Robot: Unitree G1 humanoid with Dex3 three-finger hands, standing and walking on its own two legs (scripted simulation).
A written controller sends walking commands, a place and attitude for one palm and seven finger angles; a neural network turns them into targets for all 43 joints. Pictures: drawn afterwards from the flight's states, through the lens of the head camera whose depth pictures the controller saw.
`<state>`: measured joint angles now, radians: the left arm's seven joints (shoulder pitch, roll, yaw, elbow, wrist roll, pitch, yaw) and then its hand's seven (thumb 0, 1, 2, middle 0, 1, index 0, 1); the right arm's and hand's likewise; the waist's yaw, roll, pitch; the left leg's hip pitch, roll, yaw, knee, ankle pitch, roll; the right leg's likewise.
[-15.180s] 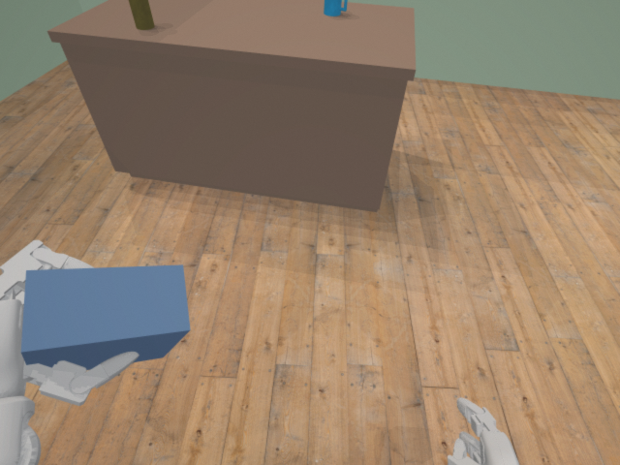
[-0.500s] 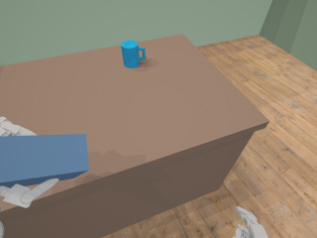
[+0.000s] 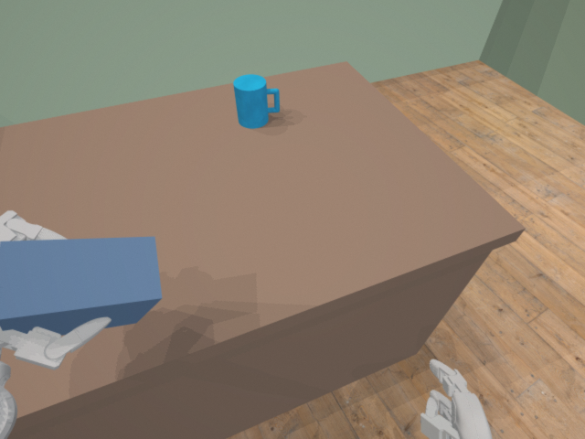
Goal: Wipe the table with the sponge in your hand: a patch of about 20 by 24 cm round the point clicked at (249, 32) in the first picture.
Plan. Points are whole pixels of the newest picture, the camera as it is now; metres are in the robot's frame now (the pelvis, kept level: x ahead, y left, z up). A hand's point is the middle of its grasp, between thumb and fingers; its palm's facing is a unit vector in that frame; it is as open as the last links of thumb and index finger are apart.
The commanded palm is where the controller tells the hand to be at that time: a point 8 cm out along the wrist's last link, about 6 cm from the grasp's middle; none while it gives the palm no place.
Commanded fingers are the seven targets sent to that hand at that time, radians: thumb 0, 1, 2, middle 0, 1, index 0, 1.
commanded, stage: come to a stop and stand still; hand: left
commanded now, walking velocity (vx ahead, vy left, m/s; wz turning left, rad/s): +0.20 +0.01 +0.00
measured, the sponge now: (104, 288) +0.24 +0.22 +0.14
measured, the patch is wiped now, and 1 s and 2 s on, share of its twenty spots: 0.00 0.00 0.00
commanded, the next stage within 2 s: look again from close up in 1.30 s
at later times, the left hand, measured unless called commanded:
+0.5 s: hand (55, 284) +0.22 +0.24 +0.18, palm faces +0.35 -0.85 -0.40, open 10.3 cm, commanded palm +0.17 +0.29 +0.19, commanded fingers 0.00 0.10 1.30 -1.20 -1.60 -1.20 -1.60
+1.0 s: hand (2, 304) +0.20 +0.30 +0.16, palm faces +0.37 -0.84 -0.40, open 10.3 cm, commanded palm +0.14 +0.32 +0.19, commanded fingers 0.00 0.10 1.30 -1.20 -1.60 -1.20 -1.60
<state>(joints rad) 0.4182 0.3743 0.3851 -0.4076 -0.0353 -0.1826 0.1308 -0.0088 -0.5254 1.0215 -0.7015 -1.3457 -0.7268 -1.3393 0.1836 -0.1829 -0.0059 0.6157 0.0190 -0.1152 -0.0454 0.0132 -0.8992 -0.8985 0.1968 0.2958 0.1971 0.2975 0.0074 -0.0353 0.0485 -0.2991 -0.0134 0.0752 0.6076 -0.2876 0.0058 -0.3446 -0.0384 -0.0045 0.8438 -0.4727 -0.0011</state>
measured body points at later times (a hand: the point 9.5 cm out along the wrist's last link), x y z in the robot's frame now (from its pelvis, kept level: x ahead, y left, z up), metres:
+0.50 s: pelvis +0.01 +0.01 +0.02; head +0.02 +0.02 +0.47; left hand +0.20 +0.29 +0.20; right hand +0.20 -0.22 -0.05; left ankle +0.02 +0.12 -0.72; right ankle +0.01 -0.08 -0.72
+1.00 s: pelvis -0.02 +0.04 +0.02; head +0.01 +0.07 +0.46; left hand +0.18 +0.34 +0.18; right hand +0.13 -0.21 -0.06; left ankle +0.02 +0.12 -0.72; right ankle +0.01 -0.08 -0.72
